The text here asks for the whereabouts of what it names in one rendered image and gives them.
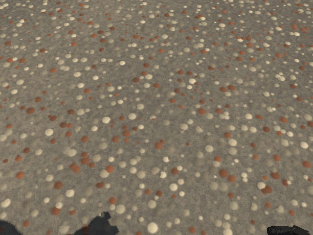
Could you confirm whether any right robot hand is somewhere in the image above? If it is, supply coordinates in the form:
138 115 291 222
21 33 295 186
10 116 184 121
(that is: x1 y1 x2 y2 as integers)
267 225 310 235

